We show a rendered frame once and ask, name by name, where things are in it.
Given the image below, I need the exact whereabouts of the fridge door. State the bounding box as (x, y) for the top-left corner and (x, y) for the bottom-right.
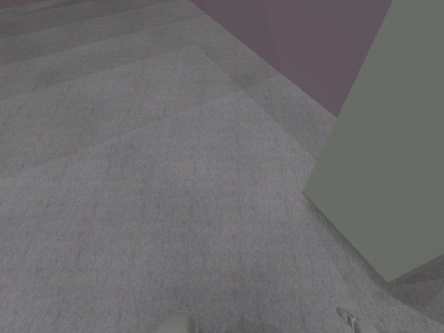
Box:
(303, 0), (444, 283)

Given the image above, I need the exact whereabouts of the robot left thigh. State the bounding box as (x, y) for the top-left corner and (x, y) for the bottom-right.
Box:
(152, 313), (199, 333)

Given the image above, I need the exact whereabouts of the robot right hand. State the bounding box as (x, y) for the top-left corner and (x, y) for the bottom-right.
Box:
(336, 306), (378, 333)

